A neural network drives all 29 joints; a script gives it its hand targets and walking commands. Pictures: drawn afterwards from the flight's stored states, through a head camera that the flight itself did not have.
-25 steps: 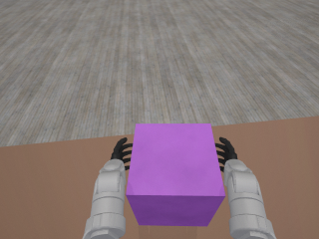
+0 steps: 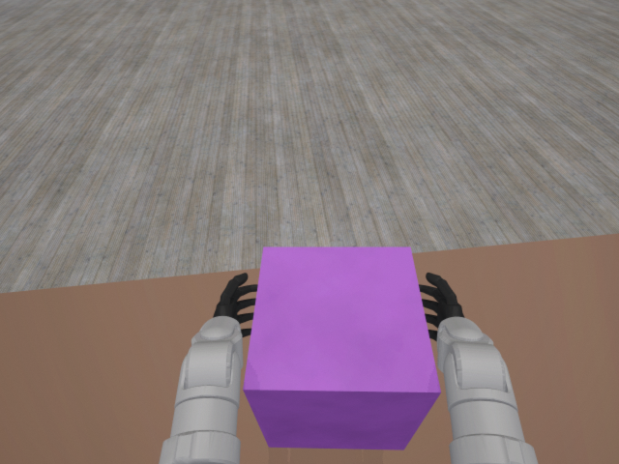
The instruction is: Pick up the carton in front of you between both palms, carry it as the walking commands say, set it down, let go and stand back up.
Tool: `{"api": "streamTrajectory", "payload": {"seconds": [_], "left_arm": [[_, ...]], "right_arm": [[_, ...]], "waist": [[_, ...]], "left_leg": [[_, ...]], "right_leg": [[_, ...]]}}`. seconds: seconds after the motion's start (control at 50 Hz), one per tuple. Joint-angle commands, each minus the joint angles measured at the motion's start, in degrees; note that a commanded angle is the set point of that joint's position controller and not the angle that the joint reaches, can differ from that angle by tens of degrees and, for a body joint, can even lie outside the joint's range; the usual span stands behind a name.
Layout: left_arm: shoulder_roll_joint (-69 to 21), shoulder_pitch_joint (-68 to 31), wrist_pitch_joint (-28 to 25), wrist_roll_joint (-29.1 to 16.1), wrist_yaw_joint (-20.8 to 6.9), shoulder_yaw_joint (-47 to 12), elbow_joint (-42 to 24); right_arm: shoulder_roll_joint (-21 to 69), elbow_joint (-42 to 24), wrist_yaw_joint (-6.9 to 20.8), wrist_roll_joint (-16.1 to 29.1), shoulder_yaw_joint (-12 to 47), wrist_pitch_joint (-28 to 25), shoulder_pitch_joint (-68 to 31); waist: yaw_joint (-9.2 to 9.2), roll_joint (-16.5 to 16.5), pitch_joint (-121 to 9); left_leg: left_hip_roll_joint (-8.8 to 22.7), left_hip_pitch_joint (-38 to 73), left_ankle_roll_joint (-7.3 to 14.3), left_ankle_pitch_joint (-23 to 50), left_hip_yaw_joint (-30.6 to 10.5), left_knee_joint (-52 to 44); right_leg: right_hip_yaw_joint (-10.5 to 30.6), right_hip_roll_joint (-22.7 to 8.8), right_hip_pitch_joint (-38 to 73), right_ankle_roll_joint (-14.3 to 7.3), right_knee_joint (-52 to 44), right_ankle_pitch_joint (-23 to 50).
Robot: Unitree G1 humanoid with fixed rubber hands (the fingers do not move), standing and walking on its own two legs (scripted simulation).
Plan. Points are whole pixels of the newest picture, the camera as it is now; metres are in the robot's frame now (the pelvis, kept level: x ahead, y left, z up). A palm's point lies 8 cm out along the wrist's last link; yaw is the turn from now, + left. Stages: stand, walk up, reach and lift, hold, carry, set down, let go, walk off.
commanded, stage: reach and lift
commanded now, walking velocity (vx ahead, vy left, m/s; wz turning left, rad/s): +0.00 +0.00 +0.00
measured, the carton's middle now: (336, 352) +0.29 +0.00 -0.04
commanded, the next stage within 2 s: hold in 0.20 s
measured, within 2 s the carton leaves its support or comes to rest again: neither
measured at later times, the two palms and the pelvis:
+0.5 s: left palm (223, 331) +0.27 +0.15 +0.05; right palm (456, 332) +0.27 -0.15 +0.05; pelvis -0.01 +0.00 +0.00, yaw +0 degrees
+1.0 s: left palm (223, 327) +0.28 +0.15 +0.05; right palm (455, 328) +0.28 -0.15 +0.05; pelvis -0.01 +0.00 +0.00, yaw +0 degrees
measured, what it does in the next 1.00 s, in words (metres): stands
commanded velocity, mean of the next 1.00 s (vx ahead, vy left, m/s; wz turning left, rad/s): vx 0.00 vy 0.00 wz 0.00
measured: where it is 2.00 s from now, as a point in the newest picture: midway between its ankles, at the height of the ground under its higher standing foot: outside the picture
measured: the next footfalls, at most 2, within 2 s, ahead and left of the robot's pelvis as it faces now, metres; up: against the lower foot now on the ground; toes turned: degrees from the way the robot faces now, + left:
right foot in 1.90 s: +0.21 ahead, -0.08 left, +0.00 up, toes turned -10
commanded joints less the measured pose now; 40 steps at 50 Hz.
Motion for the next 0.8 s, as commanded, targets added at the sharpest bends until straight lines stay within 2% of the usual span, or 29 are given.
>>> {"api": "streamTrajectory", "payload": {"seconds": [0.0,0.18,0.26,0.3,0.38,0.44,0.64,0.78], "left_arm": [[-51.93,-24.69,-1.36,-12.95,-12.11,-29.97,-2.86],[-51.17,-24.58,-0.11,-13.66,-12.06,-30.87,-5.09],[-51.44,-23.35,1.35,-16.05,-11.67,-34.76,-10.08],[-50.25,-21.87,2.72,-15.91,-11.25,-34.52,-10.93],[-47.76,-21.86,4.35,-13.82,-11.11,-31.41,-8.55],[-48.64,-24.87,4.23,-13.91,-11.61,-31.31,-7.99],[-50.55,-30.36,3.57,-13.85,-12.16,-31.0,-5.22],[-50.67,-30.38,3.53,-13.56,-12.13,-30.56,-4.46]], "right_arm": [[52.32,-2.5,12.4,13.1,30.16,-1.16,-24.4],[51.8,-4.82,12.04,13.69,31.11,0.11,-24.13],[52.13,-9.68,11.66,15.78,34.79,1.63,-23.04],[50.84,-10.31,11.32,15.66,34.45,2.99,-21.46],[48.26,-8.0,11.23,13.99,31.3,4.54,-21.49],[49.17,-7.66,11.71,14.22,31.4,4.44,-24.69],[50.85,-4.83,12.33,13.98,31.06,3.84,-29.98],[50.77,-4.26,12.31,13.61,30.63,3.85,-30.06]], "waist": [[0.08,0.21,-15.62],[0.04,-0.01,-14.82],[-0.15,0.04,-17.38],[-0.08,0.12,-15.88],[0.13,0.03,-9.3],[0.15,-0.01,-9.08],[-0.03,0.24,-11.11],[-0.09,0.15,-11.58]], "left_leg": [[-4.87,5.15,0.26,13.87,-0.89,-2.12],[-4.85,5.26,0.34,12.89,-0.85,-2.55],[-4.81,7.5,0.07,16.72,-1.19,-2.94],[-4.79,7.3,0.03,16.21,-1.11,-3.55],[-4.61,4.34,0.48,7.47,-0.51,-4.67],[-4.37,3.9,0.72,4.25,-0.43,-4.36],[-4.12,3.44,0.73,0.86,-0.44,-3.44],[-4.16,4.03,0.64,2.69,-0.49,-3.51]], "right_leg": [[0.6,4.93,3.7,0.01,-2.34,14.04],[0.62,4.91,3.99,0.14,-2.74,13.09],[0.74,4.94,6.25,0.3,-3.16,16.87],[0.85,4.88,6.46,0.26,-3.7,16.43],[0.67,4.58,3.68,-0.13,-4.83,7.87],[0.47,4.38,2.68,-0.35,-4.71,4.63],[0.05,4.15,2.03,-0.52,-3.68,1.4],[-0.09,4.21,2.57,-0.39,-3.83,3.15]]}}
